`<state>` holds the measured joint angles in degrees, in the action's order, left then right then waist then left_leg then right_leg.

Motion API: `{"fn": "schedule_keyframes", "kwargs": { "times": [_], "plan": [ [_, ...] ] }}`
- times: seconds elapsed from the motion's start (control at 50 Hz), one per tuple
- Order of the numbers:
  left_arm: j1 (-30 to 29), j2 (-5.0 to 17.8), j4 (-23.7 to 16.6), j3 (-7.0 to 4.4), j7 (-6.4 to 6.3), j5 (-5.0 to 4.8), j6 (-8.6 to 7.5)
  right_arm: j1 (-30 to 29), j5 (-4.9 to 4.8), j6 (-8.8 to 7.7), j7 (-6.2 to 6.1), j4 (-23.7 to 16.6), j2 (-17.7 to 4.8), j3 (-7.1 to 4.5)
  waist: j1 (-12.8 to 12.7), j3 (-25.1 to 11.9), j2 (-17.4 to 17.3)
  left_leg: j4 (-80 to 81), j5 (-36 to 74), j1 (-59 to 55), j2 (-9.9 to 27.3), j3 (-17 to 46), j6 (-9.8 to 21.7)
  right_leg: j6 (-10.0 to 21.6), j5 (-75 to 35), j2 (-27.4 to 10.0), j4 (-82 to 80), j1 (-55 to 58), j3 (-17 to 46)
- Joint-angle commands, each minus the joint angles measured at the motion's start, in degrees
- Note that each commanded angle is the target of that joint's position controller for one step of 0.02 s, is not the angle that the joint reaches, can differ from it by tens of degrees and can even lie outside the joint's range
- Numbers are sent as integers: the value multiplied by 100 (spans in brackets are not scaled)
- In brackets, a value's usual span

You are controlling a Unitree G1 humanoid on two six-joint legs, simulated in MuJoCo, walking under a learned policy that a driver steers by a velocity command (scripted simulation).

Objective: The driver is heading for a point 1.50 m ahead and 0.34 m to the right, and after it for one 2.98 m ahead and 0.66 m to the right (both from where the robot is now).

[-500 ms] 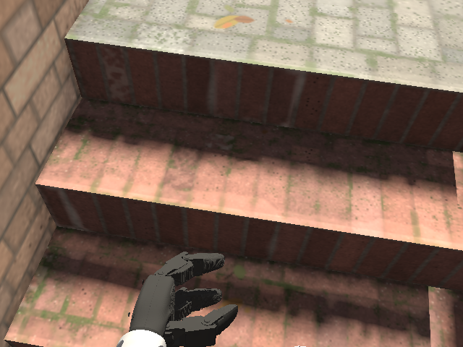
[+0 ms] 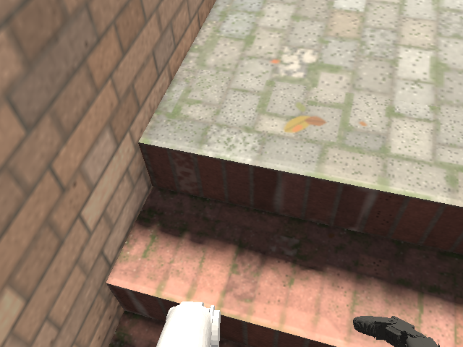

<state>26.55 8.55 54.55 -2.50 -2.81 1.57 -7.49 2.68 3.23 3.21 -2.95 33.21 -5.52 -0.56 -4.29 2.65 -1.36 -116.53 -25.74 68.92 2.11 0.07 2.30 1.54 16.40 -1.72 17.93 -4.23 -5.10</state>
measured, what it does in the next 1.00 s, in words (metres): climbs, turning right: left foot 0.17 m higher, then right foot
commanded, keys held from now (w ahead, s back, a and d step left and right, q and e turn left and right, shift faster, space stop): no key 0.12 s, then e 0.82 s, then w+e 0.04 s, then w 0.02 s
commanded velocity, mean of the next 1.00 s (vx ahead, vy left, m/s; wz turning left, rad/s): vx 0.02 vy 0.00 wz -0.39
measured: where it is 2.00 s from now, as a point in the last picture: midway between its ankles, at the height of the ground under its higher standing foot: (401, 249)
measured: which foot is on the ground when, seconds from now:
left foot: up 0.00-0.08, down 0.10-0.62, up 0.64-1.00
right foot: down 0.00-0.14, up 0.16-0.60, down 0.62-1.00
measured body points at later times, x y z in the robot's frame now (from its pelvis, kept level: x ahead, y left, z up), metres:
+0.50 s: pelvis +0.12 +0.06 +0.13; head +0.16 +0.05 +0.57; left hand +0.29 +0.25 +0.01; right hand +0.21 -0.18 +0.00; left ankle +0.19 +0.15 -0.57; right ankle +0.16 -0.07 -0.46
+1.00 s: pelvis +0.18 +0.03 +0.15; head +0.21 +0.03 +0.60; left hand +0.41 +0.22 +0.05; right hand +0.25 -0.27 +0.07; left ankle +0.22 +0.11 -0.56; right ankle +0.18 -0.06 -0.58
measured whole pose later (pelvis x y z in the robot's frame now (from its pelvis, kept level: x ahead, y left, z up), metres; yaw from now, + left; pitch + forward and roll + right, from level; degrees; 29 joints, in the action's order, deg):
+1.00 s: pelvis +0.18 +0.03 +0.15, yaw -24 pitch +2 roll -1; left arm 12.2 14.6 33.9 -5.4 -2.3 1.9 3.3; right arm 7.5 -0.6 1.7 -5.0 36.2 -11.4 -1.6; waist -3.0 1.6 1.6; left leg -44.0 -24.0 23.4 -1.3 0.8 -1.4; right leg 3.8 11.5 7.9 30.3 -20.1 4.9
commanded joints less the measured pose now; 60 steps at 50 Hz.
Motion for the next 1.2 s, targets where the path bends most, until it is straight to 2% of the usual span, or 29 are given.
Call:
{"fn": "schedule_keyframes", "kwargs": {
  "times": [0.02, 0.06, 0.08, 0.1, 0.12, 0.14, 0.16, 0.2, 0.22, 0.24, 0.26, 0.32, 0.36, 0.38, 0.48, 0.56, 0.62, 0.64, 0.66, 0.7, 0.78, 0.84, 0.98, 1.0, 1.04, 1.06, 1.08, 1.12, 1.2],
  "plan": [
    [634, 795, -58, -219, -147, 46, 155, -1513, -34, -71, -14, -1330, 3, 139, -114, 88, 907, 1739, -276, 1015, 531, -282, -27, 970, -2745, -1185, -856, 1234, 958],
    [-119, 1160, -415, -281, -68, -180, 275, -873, -436, 17, 12, -1176, 65, 188, 168, -355, 1214, 5048, -381, -2780, 252, -931, 238, 1013, -3774, -1007, -1603, -418, 561],
    [-34, 1304, -412, -298, 7, -253, 222, -27, -564, 129, -93, -726, -187, 18, 303, -964, 1094, 5013, -752, -3814, -379, -1534, 279, 1118, -6181, -1120, -913, -166, 394],
    [-139, 1481, -343, -271, 153, -414, 30, 1709, -523, 48, -133, -135, -327, -82, 972, -1872, 1288, 5447, 415, -5316, -649, -1280, 555, 827, -8682, -1261, 464, 72, 57],
    [262, 1560, -291, -304, 392, -625, -99, 2488, -427, -79, -208, 180, -672, -223, 1312, -2390, 850, 6218, 1076, -6115, -349, 125, 874, 377, -7427, -777, 1836, -522, 289],
    [21, 1511, -672, -327, 537, -751, -69, 3109, -146, -119, -283, 372, -1546, -466, 1703, -2896, -1174, 7747, 2907, -6901, 1346, 3189, 1903, -88, -3769, 353, 4395, -1854, 373],
    [-94, 1092, -527, -303, 622, -376, 89, 2106, -99, -72, -319, 253, -1500, -393, 1349, -3257, -1371, 9143, 1513, -6022, 1736, 4704, 2141, -146, -8, 780, 6785, -1877, 1544],
    [-808, 519, -1257, -274, 435, -59, 448, 215, -115, -89, -290, 105, -1246, -360, 449, -1531, -676, 8880, -1593, -4171, 1657, 3752, 1588, -148, -375, 472, 8598, -3183, 1597],
    [-1101, 271, -1496, -185, 256, 80, 552, -72, -126, -135, -308, 377, -813, -214, 233, -460, -497, 8368, -1668, -3217, 1424, 2825, 1236, -30, -598, 407, 8535, -3538, 1466],
    [-1069, 186, -1585, -149, 132, 219, 667, -168, -116, -204, -294, 552, -531, -91, -1, -69, -140, 8141, -1413, -2808, 1248, 2169, 1016, -11, -606, 479, 8616, -3667, 1365],
    [-744, 90, -1520, -99, 131, 254, 799, -69, -205, -344, -301, 660, -449, -59, -107, 49, 132, 7982, -868, -2696, 1181, 1618, 844, 13, -799, 542, 8721, -3723, 1273],
    [-634, -57, -1659, -13, 45, 116, 916, 462, -80, -594, -302, 966, -460, -49, -122, -9, -395, 8139, 12, -3331, 1151, 736, 666, -63, -1149, 546, 8445, -4425, 1384],
    [-945, 28, -1841, -26, 15, 64, 961, 730, -147, -585, -345, 980, -433, -31, 38, -39, -476, 8274, 417, -3699, 1300, 555, 743, -183, -1178, 570, 8665, -4924, 1236],
    [-1136, 179, -1911, -63, -6, -36, 1079, 768, -280, -499, -409, 776, -737, -60, 169, -45, -746, 8796, 564, -3890, 1580, 644, 877, -310, -590, 478, 8154, -4877, 918],
    [-1470, 391, -2159, -123, 97, -7, 1264, 483, -169, -562, -501, 189, -1183, -228, 210, -676, -568, 9161, 930, -4689, 1696, 42, 630, -150, -220, -115, 6189, -3656, 488],
    [-1733, 385, -2132, -96, 212, -54, 1129, 1064, -253, -465, -499, 124, -1323, -321, 736, -818, -996, 9228, 824, -5117, 1944, -200, 633, 137, 937, -100, 3391, -2076, -99],
    [-1175, 305, -1817, -146, 263, -137, 944, 1650, -217, -218, -343, 541, -1337, -424, 488, -529, 542, 7717, 453, -5039, 1467, -685, 379, 254, 667, 314, 1259, -1245, 106],
    [-873, 558, -1845, -207, 249, -63, 813, 1611, -240, -158, -256, 485, -1060, -357, 259, -318, 1342, 6072, 163, -3941, 1159, -972, 46, 377, 107, -371, 651, -827, 1559],
    [-811, 1345, -2097, -437, 163, -123, 845, 1117, -342, -93, -246, 22, -846, -264, 78, -406, 2620, 5215, -938, -2845, 231, -680, -384, 1160, -852, -1520, 188, -854, 3702],
    [-957, 1264, -2199, -457, 127, 42, 909, 849, -298, -243, -144, 86, -921, -362, 43, -549, 1036, 3591, -252, -3345, 77, 222, -635, 1571, -1300, -1503, -123, -1237, 3433],
    [-1558, 980, -2351, -350, -29, 65, 910, 255, -60, -236, -28, -73, -1062, -359, 194, -211, 405, 3568, 886, -2612, 4, 297, -526, 1154, 164, -582, 259, -950, 2620],
    [-1173, 1179, -2243, -406, -82, 36, 893, 289, -140, -141, 42, -168, -934, -245, 102, -395, 616, 4759, 94, -2652, -172, 168, -636, 1121, -1063, -523, 293, -132, 2599],
    [-1521, 1221, -2458, -465, 65, 24, 1055, 998, -444, -247, -264, 84, -1051, -250, 380, -935, 872, 7679, 319, -5171, -409, -6, -283, 1022, -1929, -471, 452, -1254, 2616],
    [-1813, 1105, -2526, -448, 129, -57, 1046, 1404, -392, -293, -280, 237, -953, -241, 736, -966, 579, 8604, 916, -6003, -405, 25, -153, 851, -954, -156, 810, -1864, 2492],
    [-1730, 249, -2596, -255, 196, -142, 981, 1726, -140, -312, -239, 436, -1391, -314, 752, -842, -1491, 9932, -169, -7016, 1464, 2256, 281, 241, 1669, 1121, 4165, -3757, 1031],
    [-1411, 831, -2502, -376, 169, 172, 967, 1296, -110, -320, -213, 95, -1777, -460, 681, -941, -1584, 10600, -1976, -6323, 1920, 3995, 790, 58, 1402, 1103, 5135, -4264, 1260],
    [-1584, 1153, -2559, -454, 137, 267, 984, 816, -78, -407, -173, 28, -1564, -433, 483, -437, -1108, 10659, -3059, -5991, 1854, 4005, 1102, 2, 949, 900, 5973, -4767, 1365],
    [-1565, 803, -2209, -304, 323, 258, 984, 887, -173, -559, -72, 316, -1143, -304, 437, -343, -564, 10205, -1906, -6431, 1257, 3032, 1161, 0, 213, 1022, 7138, -5369, 1518],
    [-1711, 202, -1998, -69, 470, 179, 995, 2053, -305, -899, 12, 1117, -1031, -333, 543, -9, -172, 9982, -690, -6573, 874, 2002, 1226, 155, -95, 1125, 8886, -6257, 1244]
  ]
}}
Keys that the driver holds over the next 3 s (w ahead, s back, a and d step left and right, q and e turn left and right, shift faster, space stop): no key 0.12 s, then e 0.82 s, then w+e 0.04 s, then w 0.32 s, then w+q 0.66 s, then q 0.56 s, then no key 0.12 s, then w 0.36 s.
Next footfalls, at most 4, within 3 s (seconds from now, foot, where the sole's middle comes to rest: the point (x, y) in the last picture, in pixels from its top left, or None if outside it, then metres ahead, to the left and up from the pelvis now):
0.10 left None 0.23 0.15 -0.61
0.62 right None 0.21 -0.08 -0.61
1.02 left None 0.26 0.09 -0.61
1.56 right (435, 304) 0.45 -0.34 -0.44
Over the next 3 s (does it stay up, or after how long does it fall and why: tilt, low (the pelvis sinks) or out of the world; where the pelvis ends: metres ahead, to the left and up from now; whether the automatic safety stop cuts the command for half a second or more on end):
stays up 0.87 -0.38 0.51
